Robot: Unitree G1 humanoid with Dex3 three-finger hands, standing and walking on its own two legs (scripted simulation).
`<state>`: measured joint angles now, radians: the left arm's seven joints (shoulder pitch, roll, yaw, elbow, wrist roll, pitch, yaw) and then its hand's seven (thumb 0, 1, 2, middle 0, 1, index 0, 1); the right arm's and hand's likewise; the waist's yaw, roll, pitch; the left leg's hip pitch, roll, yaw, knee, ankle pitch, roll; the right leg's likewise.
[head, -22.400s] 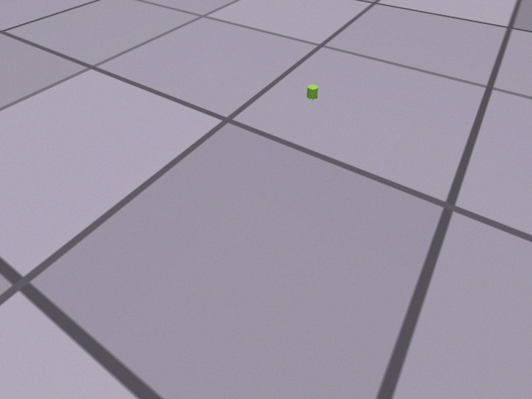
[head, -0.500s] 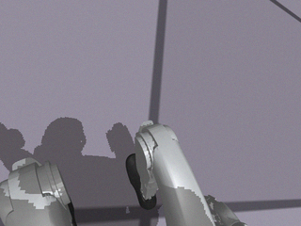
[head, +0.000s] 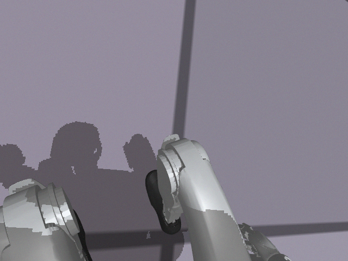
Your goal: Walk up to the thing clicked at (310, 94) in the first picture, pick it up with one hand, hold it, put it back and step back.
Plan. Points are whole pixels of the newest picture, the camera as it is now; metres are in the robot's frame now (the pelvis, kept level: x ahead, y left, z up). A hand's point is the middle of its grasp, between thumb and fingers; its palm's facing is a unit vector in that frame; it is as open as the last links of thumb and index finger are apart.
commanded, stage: rest palm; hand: left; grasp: from above
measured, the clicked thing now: out of the picture +0.53 +0.35 -0.28
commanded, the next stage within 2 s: none
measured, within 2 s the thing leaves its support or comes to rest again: neither
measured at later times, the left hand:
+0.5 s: hand out of the picture +0.51 +0.34 -0.23, palm faces -0.42 -0.12 -0.90, open 14.1 cm
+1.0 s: hand out of the picture +0.50 +0.34 -0.24, palm faces -0.45 -0.13 -0.88, open 14.4 cm
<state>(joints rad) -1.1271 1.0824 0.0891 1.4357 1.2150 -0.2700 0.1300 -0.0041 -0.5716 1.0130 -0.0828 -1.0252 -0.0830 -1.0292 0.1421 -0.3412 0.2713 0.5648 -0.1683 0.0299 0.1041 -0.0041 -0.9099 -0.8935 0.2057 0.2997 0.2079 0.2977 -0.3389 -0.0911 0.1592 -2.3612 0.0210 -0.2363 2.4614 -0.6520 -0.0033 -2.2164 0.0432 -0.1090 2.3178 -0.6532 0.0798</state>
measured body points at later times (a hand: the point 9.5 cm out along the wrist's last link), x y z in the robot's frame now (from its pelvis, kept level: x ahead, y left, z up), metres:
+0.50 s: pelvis +0.00 +0.00 -0.01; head +0.29 +0.12 +0.31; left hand +0.53 +0.35 -0.18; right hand +0.05 -0.25 -0.07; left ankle +0.08 +0.13 -0.29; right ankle +0.12 -0.13 -0.29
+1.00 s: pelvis +0.01 +0.00 -0.01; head +0.30 +0.13 +0.30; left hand +0.52 +0.35 -0.19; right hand +0.05 -0.26 -0.05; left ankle +0.08 +0.13 -0.29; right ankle +0.12 -0.13 -0.29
